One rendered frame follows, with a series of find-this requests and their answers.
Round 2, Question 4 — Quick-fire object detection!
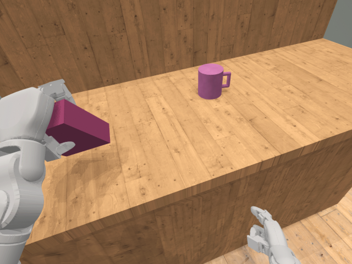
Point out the table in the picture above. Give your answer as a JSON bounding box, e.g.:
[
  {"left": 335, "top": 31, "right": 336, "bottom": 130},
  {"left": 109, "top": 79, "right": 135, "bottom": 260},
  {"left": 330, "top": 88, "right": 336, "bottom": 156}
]
[{"left": 0, "top": 0, "right": 352, "bottom": 264}]

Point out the robot left forearm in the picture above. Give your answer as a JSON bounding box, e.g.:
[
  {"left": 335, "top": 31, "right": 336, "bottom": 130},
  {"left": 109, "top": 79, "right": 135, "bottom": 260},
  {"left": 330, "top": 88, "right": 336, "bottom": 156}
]
[{"left": 0, "top": 139, "right": 46, "bottom": 264}]

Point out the robot right forearm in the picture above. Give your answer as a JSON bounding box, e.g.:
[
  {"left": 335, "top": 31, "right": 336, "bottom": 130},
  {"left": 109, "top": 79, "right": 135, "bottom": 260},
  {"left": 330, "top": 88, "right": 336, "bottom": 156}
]
[{"left": 268, "top": 245, "right": 301, "bottom": 264}]

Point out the sponge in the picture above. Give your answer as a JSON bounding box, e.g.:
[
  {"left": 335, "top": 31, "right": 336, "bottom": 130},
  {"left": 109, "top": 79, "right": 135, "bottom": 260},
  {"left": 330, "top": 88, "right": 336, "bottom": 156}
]
[{"left": 45, "top": 99, "right": 110, "bottom": 157}]

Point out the left robot hand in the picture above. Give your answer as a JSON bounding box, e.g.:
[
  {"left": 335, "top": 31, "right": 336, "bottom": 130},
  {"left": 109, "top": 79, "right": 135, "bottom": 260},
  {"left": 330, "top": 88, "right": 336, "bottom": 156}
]
[{"left": 0, "top": 79, "right": 76, "bottom": 162}]

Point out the right robot hand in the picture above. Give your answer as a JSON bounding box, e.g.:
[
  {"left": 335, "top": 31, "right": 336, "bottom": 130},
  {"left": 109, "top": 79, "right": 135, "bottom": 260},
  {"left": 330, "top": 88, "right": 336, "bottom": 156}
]
[{"left": 247, "top": 206, "right": 288, "bottom": 256}]

